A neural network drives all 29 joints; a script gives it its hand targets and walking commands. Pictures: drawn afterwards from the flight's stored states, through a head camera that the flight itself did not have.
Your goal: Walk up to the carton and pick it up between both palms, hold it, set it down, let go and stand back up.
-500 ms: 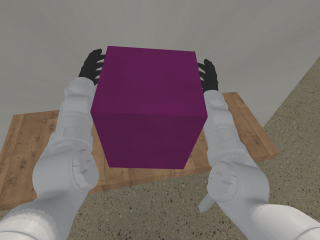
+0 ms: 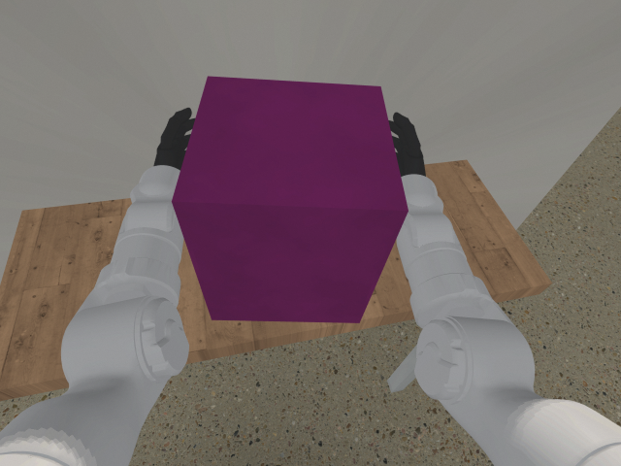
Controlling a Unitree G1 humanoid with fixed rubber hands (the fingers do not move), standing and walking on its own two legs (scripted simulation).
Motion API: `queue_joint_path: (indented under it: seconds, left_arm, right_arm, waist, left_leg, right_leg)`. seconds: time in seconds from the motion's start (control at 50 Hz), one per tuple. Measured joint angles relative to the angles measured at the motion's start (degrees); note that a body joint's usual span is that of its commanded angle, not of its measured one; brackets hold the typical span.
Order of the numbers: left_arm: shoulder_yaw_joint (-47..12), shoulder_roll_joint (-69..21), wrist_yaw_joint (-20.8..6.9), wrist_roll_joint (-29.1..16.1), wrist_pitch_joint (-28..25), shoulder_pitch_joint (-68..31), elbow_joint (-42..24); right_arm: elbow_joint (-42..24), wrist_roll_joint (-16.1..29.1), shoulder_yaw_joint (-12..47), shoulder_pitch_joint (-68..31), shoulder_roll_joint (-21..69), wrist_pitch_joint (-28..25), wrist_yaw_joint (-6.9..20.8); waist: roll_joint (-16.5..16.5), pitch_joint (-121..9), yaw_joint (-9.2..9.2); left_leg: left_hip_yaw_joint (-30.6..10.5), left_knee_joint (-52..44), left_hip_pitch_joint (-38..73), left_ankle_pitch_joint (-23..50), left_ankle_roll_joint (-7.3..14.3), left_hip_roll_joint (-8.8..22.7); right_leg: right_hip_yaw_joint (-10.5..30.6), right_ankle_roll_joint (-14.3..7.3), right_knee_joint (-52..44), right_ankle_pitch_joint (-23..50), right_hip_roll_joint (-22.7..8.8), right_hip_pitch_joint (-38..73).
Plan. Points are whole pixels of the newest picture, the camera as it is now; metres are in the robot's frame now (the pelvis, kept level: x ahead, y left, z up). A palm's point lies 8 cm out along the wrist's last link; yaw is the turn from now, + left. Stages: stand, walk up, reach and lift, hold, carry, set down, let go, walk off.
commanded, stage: set down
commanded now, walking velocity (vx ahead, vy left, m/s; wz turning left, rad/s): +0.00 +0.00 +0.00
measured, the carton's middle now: (290, 211) +0.40 +0.00 +0.09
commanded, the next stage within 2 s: none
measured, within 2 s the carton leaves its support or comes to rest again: neither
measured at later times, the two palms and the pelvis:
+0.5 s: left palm (149, 183) +0.43 +0.18 +0.12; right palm (426, 178) +0.40 -0.17 +0.14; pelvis -0.02 +0.02 +0.00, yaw +0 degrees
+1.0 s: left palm (118, 218) +0.37 +0.20 +0.12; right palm (445, 221) +0.34 -0.18 +0.13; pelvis -0.03 +0.02 +0.00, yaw +0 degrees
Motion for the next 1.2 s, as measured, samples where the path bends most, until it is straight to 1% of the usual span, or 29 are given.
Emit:
queue_joint_path:
  seconds: [0.08,0.14,0.24,0.36,0.46,0.62,0.76,0.88,0.98,1.06,1.2]
  left_arm:
    - [-4.6,0.5,2.8,-5.8,-1.4,0.0,2.8]
    - [-6.4,0.6,4.1,-9.1,-2.9,-0.6,4.3]
    - [-7.8,1.2,4.9,-11.8,-3.7,-2.9,6.2]
    - [-9.8,2.7,4.7,-12.7,-0.2,-3.7,6.3]
    - [-10.5,4.0,4.0,-14.0,1.4,-1.3,6.2]
    - [-12.3,5.8,2.5,-16.1,0.5,4.4,6.2]
    - [-14.4,6.6,2.0,-17.4,-0.4,6.6,5.4]
    - [-15.0,6.6,1.4,-17.5,0.4,9.0,2.3]
    - [-15.0,6.6,1.1,-17.5,2.1,12.8,-2.3]
    - [-15.0,6.6,0.7,-17.5,3.8,16.9,-7.8]
    - [-15.0,6.6,0.4,-17.8,7.8,24.6,-18.7]
  right_arm:
    - [2.6,3.4,2.1,-0.1,-1.8,0.0,-1.9]
    - [2.8,5.4,3.5,-0.1,-2.7,-0.1,-2.7]
    - [2.9,8.4,7.4,-0.1,-4.9,-0.1,-2.8]
    - [3.1,13.6,11.7,0.0,-8.2,0.0,-2.1]
    - [3.2,17.4,14.8,0.5,-10.4,0.0,-1.5]
    - [3.2,21.1,17.9,3.1,-11.7,0.5,-1.2]
    - [3.2,22.8,19.8,5.1,-11.8,1.6,-1.2]
    - [3.2,23.5,20.9,6.8,-11.8,1.8,-1.3]
    - [2.3,24.1,21.4,9.3,-11.8,1.9,-1.7]
    - [-1.9,24.6,21.8,13.0,-11.8,2.1,-2.0]
    - [-11.4,24.8,22.0,19.6,-11.8,4.0,-2.2]
  waist:
    - [1.7,-1.4,0.01]
    - [2.9,-3.4,0.00]
    - [3.1,-6.9,0.00]
    - [3.1,-7.8,0.00]
    - [3.1,-7.8,0.00]
    - [3.1,-7.8,0.00]
    - [3.1,-7.6,0.00]
    - [3.1,-6.7,0.00]
    - [3.1,-5.8,0.00]
    - [3.1,-4.9,0.00]
    - [3.1,-3.7,0.00]
  left_leg:
    - [0.0,0.8,-4.3,0.5,0.0,0.2]
    - [0.0,1.6,-8.1,0.8,0.0,0.3]
    - [0.0,2.5,-12.0,0.9,0.0,0.4]
    - [0.0,3.5,-12.1,0.5,0.1,0.4]
    - [0.0,3.5,-10.4,0.5,0.1,0.5]
    - [-0.1,3.5,-6.9,0.4,0.2,0.7]
    - [-0.1,3.5,-4.5,0.3,0.2,0.8]
    - [-0.1,3.5,-2.5,0.3,0.2,0.8]
    - [-0.1,3.5,-0.7,0.1,0.2,0.8]
    - [-0.1,3.5,0.8,0.0,0.2,0.8]
    - [-0.1,3.5,2.6,-0.2,0.2,0.8]
  right_leg:
    - [0.0,-0.1,0.0,1.0,0.1,-4.0]
    - [0.0,0.0,0.0,1.7,0.2,-7.3]
    - [0.0,0.4,0.0,2.3,0.2,-10.9]
    - [0.0,0.5,0.0,2.4,0.2,-10.5]
    - [0.0,0.5,0.0,2.4,0.2,-8.9]
    - [0.0,0.5,0.0,2.3,0.5,-5.4]
    - [0.0,0.5,0.0,2.4,0.6,-3.0]
    - [0.0,0.5,0.0,2.3,0.6,-1.0]
    - [0.0,0.5,0.0,2.2,0.6,0.8]
    - [0.0,0.5,0.0,2.0,0.6,2.3]
    - [0.0,0.4,0.0,1.8,0.6,4.1]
